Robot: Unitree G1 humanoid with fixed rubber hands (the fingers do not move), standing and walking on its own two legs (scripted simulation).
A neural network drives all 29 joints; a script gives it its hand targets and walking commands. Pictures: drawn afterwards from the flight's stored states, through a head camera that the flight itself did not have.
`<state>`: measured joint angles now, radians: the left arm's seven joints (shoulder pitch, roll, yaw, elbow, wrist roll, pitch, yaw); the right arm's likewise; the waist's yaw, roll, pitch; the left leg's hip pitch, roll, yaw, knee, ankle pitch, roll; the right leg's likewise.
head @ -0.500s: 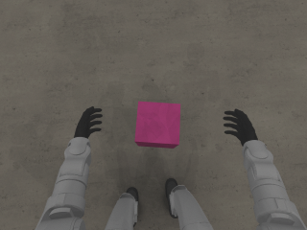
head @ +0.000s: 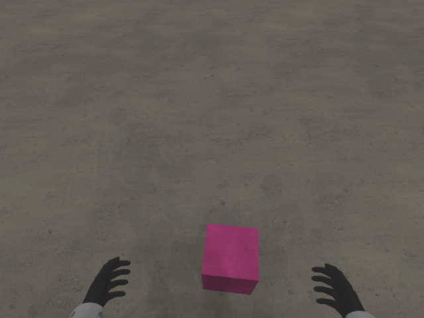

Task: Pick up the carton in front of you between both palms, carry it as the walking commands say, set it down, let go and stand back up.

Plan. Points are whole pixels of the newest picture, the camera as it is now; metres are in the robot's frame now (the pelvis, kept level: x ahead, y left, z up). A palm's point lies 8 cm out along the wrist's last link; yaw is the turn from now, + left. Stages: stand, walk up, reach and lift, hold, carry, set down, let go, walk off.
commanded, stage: let go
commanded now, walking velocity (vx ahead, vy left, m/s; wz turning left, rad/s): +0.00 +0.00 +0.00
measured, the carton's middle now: (229, 260) +0.42 -0.06 -0.65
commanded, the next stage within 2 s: stand in 0.34 s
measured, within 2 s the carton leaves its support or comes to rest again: neither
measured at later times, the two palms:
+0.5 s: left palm out of the picture +0.13 +0.24 -0.09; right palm (372, 315) +0.14 -0.28 -0.08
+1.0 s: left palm out of the picture +0.13 +0.27 -0.09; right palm (382, 316) +0.14 -0.31 -0.10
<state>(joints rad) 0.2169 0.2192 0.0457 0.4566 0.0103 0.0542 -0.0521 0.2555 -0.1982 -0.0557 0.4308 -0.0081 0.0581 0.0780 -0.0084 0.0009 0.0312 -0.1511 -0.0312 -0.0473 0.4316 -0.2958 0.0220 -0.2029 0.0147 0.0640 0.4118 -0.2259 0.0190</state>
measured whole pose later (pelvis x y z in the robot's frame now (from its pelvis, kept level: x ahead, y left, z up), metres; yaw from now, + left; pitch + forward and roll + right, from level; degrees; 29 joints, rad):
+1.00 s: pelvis +0.02 -0.02 +0.00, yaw +1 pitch +0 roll +0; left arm 0.18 0.32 0.05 0.78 0.03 0.01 0.03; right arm 0.18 -0.34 -0.03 0.78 -0.03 0.01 -0.03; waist 0.00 0.01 0.00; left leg -0.13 -0.01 -0.06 0.48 -0.35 0.00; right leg -0.19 0.03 0.04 0.49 -0.29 -0.01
